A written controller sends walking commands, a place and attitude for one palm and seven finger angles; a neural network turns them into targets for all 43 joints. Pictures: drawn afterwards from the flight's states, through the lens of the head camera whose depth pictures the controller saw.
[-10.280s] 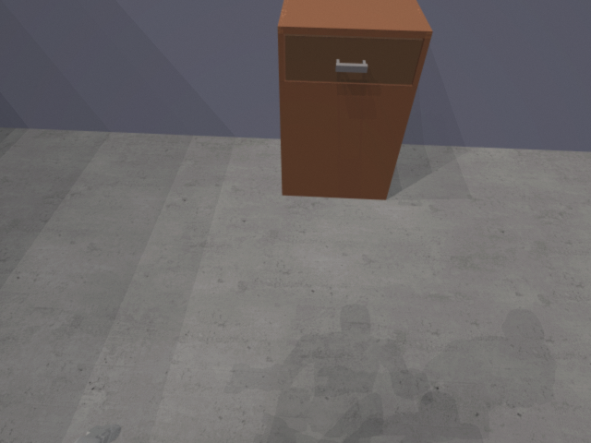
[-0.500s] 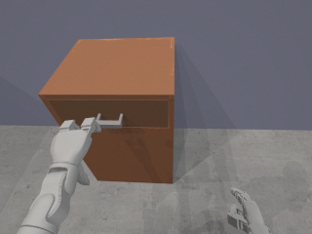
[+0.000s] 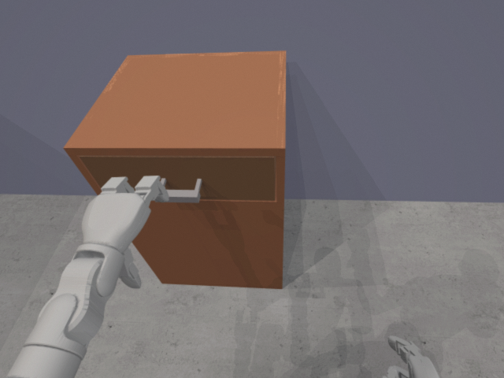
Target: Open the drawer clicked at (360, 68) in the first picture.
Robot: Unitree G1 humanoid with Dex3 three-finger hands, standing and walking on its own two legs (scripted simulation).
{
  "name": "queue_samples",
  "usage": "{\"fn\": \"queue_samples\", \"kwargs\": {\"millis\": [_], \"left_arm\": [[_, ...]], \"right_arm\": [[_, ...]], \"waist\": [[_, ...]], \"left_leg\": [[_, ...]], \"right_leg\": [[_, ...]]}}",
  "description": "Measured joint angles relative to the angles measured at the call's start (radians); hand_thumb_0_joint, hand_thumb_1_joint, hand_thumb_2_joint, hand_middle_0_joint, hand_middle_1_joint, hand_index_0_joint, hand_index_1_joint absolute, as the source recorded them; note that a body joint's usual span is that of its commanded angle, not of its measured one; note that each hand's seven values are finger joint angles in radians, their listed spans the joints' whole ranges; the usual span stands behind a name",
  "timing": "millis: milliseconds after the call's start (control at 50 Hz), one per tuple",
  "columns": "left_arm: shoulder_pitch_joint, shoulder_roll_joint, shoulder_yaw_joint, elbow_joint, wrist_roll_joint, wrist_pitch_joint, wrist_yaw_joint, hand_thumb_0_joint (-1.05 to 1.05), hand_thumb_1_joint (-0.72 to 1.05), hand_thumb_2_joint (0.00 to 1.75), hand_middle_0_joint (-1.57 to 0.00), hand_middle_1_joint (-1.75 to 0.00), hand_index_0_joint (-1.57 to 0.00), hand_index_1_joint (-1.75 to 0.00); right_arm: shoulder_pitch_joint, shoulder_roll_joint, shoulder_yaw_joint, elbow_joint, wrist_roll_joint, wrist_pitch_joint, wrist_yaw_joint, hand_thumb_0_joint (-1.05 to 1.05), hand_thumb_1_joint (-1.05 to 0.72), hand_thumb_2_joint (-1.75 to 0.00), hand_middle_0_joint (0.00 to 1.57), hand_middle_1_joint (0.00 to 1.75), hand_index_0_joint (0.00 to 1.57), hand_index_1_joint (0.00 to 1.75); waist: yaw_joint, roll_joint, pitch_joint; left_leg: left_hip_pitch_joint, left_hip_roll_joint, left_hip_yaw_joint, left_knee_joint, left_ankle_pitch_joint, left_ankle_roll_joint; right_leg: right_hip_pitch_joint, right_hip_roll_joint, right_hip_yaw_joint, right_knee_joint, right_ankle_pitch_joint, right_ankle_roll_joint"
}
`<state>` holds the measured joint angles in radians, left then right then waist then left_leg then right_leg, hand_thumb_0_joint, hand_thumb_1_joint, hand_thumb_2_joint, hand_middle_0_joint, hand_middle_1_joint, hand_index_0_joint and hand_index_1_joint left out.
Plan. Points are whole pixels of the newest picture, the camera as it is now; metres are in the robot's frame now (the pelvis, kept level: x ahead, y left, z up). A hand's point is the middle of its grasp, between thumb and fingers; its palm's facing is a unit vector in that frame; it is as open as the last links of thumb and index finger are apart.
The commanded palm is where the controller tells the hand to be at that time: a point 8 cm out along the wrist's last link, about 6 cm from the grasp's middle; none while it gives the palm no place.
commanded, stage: raise the hand with hooked fingers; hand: left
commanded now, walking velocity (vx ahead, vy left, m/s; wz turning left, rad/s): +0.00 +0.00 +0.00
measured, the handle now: (178, 189) +0.52 +0.27 -0.09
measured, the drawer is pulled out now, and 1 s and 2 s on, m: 0.00 0.00 0.00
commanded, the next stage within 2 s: move the hooked fingers above the handle in 0.06 s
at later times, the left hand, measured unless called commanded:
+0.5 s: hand (151, 222) +0.34 +0.23 +0.05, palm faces -0.03 -0.05 -1.00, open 13.8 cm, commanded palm +0.32 +0.23 +0.10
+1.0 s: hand (160, 206) +0.40 +0.24 +0.01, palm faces -0.05 -0.04 -1.00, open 13.8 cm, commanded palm +0.38 +0.25 +0.07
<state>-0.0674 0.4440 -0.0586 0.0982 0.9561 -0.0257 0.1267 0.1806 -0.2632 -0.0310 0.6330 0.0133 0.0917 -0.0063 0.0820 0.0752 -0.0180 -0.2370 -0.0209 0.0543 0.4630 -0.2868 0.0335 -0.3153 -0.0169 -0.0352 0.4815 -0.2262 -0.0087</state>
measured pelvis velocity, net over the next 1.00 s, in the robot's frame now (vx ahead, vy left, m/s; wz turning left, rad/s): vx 0.01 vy -0.01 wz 0.00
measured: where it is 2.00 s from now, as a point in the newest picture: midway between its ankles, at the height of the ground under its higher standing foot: outside the picture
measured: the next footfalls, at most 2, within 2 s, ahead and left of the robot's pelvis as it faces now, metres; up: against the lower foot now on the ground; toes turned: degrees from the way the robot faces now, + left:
none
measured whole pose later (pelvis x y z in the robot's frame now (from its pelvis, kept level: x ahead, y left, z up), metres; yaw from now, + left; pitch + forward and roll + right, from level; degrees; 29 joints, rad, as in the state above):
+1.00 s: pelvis +0.01 -0.01 -0.02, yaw +0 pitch +12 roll +0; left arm -0.43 0.47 0.00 0.67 1.04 -0.13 0.24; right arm 0.27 -0.27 -0.08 0.67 0.02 0.10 -0.03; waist 0.00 0.05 -0.09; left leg -0.48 0.00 0.05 0.63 -0.36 0.02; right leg -0.56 0.00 -0.04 0.63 -0.29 -0.03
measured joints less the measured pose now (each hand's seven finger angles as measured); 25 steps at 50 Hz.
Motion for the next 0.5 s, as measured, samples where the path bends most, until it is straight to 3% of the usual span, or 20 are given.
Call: {"fn": "queue_samples", "kwargs": {"millis": [220, 500], "left_arm": [[-0.020, -0.009, -0.014, 0.039, -0.003, 0.044, 0.010, 0.00, -0.49, 0.30, -0.32, -1.20, -0.32, -1.20], [-0.190, 0.003, -0.017, 0.270, 0.034, -0.025, 0.014, 0.00, -0.49, 0.30, -0.32, -1.20, -0.32, -1.20]], "right_arm": [[-0.030, 0.006, 0.006, -0.006, 0.010, -0.006, -0.009, 0.01, -0.91, -0.90, 0.20, 0.30, 0.20, 0.30], [-0.028, 0.013, 0.004, -0.007, 0.009, -0.024, -0.030, 0.01, -0.91, -0.90, 0.20, 0.30, 0.20, 0.30]], "waist": [[-0.007, 0.004, -0.007], [-0.014, -0.018, -0.023]], "left_leg": [[0.006, 0.008, -0.002, -0.009, 0.004, -0.010], [-0.080, 0.017, -0.020, 0.055, -0.020, -0.023]], "right_leg": [[0.000, 0.008, -0.002, 0.003, -0.003, -0.011], [-0.078, 0.014, -0.021, 0.060, -0.030, -0.025]]}}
